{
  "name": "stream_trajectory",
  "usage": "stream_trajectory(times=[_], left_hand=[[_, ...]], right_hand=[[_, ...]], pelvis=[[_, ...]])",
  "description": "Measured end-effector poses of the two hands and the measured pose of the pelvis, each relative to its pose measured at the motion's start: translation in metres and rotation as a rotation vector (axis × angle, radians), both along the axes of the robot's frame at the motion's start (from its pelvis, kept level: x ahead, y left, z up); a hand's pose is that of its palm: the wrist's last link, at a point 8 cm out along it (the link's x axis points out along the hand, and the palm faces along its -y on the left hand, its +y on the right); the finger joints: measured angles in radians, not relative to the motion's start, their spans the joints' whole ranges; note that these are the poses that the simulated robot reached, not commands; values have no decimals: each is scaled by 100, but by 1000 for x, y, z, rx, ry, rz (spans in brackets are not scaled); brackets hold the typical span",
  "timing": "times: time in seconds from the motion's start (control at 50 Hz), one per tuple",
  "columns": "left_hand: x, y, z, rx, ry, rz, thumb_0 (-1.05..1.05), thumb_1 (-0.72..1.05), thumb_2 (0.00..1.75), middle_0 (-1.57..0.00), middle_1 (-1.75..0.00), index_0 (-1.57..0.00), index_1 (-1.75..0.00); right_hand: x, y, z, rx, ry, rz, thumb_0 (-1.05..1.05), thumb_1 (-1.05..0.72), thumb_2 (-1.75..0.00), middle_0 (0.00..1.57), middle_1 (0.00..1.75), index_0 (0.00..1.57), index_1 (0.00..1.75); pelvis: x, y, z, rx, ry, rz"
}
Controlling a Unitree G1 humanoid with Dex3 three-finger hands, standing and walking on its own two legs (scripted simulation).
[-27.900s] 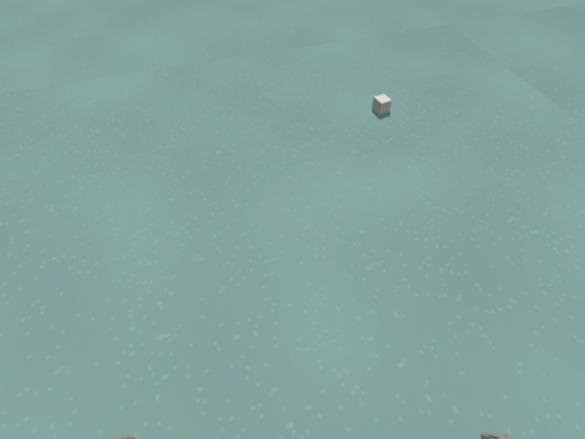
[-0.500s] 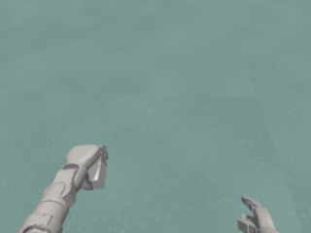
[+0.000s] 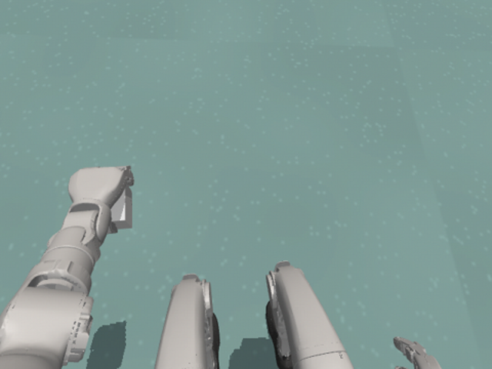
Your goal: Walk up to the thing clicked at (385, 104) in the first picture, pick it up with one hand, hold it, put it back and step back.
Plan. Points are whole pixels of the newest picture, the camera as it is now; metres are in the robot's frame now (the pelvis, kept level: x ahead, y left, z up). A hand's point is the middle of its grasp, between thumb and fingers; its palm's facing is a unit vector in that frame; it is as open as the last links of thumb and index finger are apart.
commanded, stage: crouch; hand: left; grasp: from above
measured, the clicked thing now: (108, 206) +0.42 +0.24 -0.14
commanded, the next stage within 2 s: lower in 1.18 s
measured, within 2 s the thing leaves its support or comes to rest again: neither
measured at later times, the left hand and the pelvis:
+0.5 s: hand (132, 223) +0.43 +0.25 -0.30, palm faces -0.46 +0.00 -0.89, open 10.9 cm; pelvis -0.01 -0.01 -0.14, yaw -2 degrees
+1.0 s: hand (139, 226) +0.44 +0.25 -0.37, palm faces -0.47 -0.01 -0.88, open 10.8 cm; pelvis -0.02 -0.01 -0.21, yaw -3 degrees
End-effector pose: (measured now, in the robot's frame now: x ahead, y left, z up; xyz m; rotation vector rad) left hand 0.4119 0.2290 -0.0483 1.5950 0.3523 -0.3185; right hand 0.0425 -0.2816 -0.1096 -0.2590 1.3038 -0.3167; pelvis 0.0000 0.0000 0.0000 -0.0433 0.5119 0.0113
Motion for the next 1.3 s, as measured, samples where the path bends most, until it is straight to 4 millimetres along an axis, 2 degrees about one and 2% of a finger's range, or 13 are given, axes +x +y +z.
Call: stream_trajectory(times=[0.08, 0.18, 0.32, 0.48, 0.66, 0.92, 1.12, 1.3], left_hand=[[5, 2, -38, -6, 30, 8, 0, -15, 67, -57, -74, -62, -65], [10, 5, -85, -23, 56, 0, 0, -15, 67, -58, -74, -62, -65], [17, 11, -144, -40, 51, -20, 0, -16, 67, -58, -74, -62, -65], [23, 16, -190, -46, 50, 3, 0, -16, 67, -58, -74, -62, -65], [32, 19, -222, -53, 51, 15, 0, -16, 68, -58, -74, -62, -65], [36, 20, -258, -49, 63, 11, 0, -16, 67, -58, -74, -62, -64], [38, 18, -279, -49, 76, 13, 0, -16, 67, -58, -74, -62, -64], [43, 20, -291, -52, 66, 20, 0, -15, 67, -58, -73, -62, -64]], right_hand=[[-16, 9, -32, 18, 34, -7, 0, -90, -90, 20, 30, 21, 30], [-21, 14, -68, 34, 55, 15, 0, -90, -90, 20, 30, 21, 30], [-7, 11, -107, 38, 68, 84, 0, -90, -90, 20, 30, 21, 30], [14, 3, -135, 37, 70, 149, 0, -90, -90, 20, 30, 21, 30], [14, -2, -156, 31, 83, 167, 0, -90, -90, 20, 30, 21, 30], [-18, 2, -187, 46, 147, 139, 0, -91, -90, 20, 30, 21, 30], [-34, 3, -205, 61, 176, 148, 0, -91, -90, 20, 30, 21, 30], [-34, -1, -215, 52, 182, 165, 0, -91, -90, 20, 30, 21, 30]], pelvis=[[-7, 2, -29, -6, 41, 0], [-11, 1, -65, -15, 85, 1], [-10, -1, -107, -32, 139, 6], [-9, -5, -137, -41, 158, 1], [-9, -6, -163, -50, 155, -10], [-15, -5, -198, -56, 137, -20], [-19, -7, -218, -54, 118, -23], [-20, -9, -230, -60, 106, -32]])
